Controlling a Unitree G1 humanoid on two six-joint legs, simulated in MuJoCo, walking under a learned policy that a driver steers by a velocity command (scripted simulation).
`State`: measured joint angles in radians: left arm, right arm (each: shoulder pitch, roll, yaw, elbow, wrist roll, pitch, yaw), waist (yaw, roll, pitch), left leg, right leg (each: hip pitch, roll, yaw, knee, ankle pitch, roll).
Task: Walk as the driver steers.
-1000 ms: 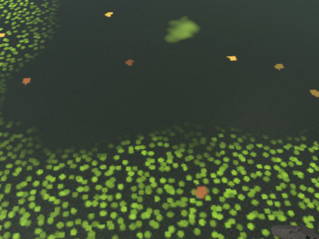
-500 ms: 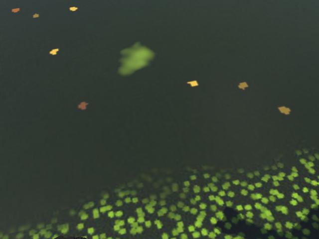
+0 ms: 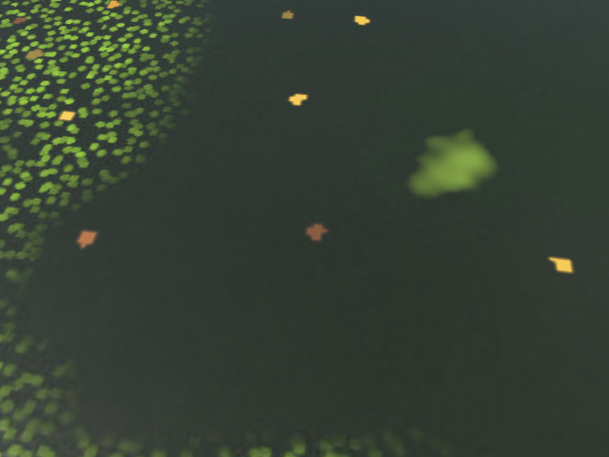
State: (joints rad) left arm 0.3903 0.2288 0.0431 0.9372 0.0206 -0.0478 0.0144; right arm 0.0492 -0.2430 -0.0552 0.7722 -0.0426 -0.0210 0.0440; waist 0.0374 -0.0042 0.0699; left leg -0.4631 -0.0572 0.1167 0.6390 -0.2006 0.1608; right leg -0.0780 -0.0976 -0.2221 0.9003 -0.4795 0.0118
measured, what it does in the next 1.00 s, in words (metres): walks ahead, turning right: right foot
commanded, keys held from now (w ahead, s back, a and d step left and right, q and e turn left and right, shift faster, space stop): w+q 0.08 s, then w+e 0.32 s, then e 0.36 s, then no key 0.24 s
